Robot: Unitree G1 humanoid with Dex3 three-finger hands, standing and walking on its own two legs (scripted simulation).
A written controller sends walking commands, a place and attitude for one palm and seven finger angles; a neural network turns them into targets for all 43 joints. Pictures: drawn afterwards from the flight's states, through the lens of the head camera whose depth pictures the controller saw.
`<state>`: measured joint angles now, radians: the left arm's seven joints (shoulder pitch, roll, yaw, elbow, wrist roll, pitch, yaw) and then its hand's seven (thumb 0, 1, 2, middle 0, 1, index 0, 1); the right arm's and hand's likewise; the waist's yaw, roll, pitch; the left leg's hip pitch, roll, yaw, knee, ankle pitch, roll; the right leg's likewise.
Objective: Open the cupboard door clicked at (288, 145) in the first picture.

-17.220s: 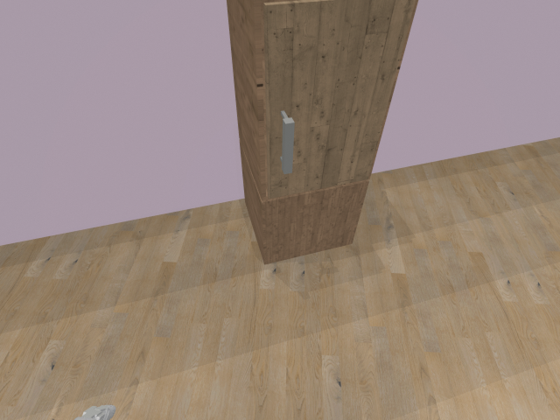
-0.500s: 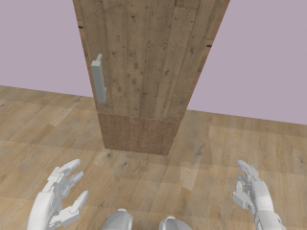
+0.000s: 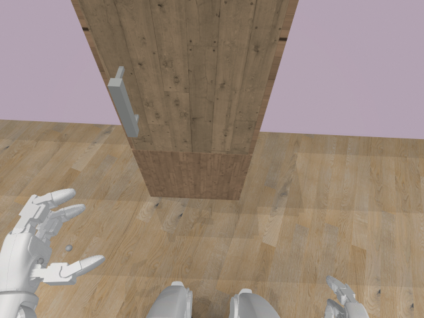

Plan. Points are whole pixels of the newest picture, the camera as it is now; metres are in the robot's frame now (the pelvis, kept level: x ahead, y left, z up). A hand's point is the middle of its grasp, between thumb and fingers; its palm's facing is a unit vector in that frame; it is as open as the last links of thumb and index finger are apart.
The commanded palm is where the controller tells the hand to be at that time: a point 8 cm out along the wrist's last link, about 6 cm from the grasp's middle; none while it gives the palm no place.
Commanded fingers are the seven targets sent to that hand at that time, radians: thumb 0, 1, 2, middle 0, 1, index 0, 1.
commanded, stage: raise the hand with hooked fingers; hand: left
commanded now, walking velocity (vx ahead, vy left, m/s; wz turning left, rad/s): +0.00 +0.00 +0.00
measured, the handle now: (127, 103) +0.58 +0.24 +0.00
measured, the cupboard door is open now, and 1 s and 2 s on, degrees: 0 0 0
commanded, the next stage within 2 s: move the hooked fingers beside the handle in 1.12 s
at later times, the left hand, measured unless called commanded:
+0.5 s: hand (44, 233) +0.25 +0.30 +0.02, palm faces +0.04 -1.00 -0.06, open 13.9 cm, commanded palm +0.24 +0.35 +0.03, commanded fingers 0.00 -0.50 0.30 -0.30 -1.20 -0.30 -1.20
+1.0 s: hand (40, 218) +0.28 +0.32 +0.02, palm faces +0.05 -1.00 -0.06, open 14.0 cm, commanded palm +0.25 +0.36 +0.03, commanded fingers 0.00 -0.50 0.30 -0.30 -1.20 -0.30 -1.20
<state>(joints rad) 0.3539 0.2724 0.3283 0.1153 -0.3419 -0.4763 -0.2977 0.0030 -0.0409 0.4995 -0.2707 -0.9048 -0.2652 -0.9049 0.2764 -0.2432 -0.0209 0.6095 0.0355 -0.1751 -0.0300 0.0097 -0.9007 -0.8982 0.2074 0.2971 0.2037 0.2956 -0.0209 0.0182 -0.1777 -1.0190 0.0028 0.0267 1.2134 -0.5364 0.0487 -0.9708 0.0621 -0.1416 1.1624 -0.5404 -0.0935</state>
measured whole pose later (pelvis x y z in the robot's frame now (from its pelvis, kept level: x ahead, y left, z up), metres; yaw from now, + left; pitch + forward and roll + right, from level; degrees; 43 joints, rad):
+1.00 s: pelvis -0.01 +0.04 +0.00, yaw -1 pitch +21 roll -5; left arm 0.02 0.41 0.42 0.41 -0.36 -0.46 -0.46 -0.01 -0.50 0.30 -0.30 -1.20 -0.30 -1.20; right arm 0.26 -0.29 0.02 0.54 0.04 -0.16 -0.03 0.01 -0.90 -0.90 0.21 0.30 0.20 0.30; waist -0.03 0.01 -0.16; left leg -1.08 -0.02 0.04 1.24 -0.53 0.10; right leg -1.01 0.04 -0.14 1.16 -0.52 -0.05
